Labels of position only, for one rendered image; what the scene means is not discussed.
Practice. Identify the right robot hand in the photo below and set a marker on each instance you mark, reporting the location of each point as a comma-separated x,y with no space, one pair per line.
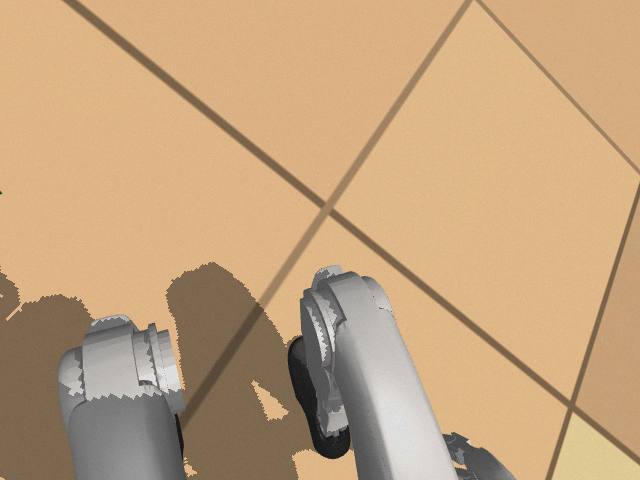
480,463

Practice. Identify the right robot foot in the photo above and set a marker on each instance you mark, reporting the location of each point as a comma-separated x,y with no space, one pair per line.
329,447

